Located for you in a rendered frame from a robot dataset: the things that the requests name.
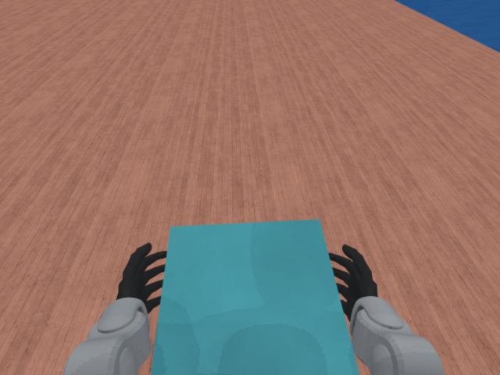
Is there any carton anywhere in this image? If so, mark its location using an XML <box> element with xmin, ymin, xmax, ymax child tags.
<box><xmin>151</xmin><ymin>220</ymin><xmax>359</xmax><ymax>375</ymax></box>

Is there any robot right hand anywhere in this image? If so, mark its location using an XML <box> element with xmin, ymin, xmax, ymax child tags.
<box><xmin>329</xmin><ymin>245</ymin><xmax>378</xmax><ymax>322</ymax></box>

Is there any robot left forearm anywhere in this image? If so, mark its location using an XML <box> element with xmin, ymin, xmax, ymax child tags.
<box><xmin>62</xmin><ymin>298</ymin><xmax>152</xmax><ymax>375</ymax></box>

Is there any robot right forearm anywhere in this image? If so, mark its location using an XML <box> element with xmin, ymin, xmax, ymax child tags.
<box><xmin>349</xmin><ymin>296</ymin><xmax>445</xmax><ymax>375</ymax></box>

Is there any robot left hand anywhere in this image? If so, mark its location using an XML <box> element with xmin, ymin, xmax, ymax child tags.
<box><xmin>116</xmin><ymin>243</ymin><xmax>167</xmax><ymax>314</ymax></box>

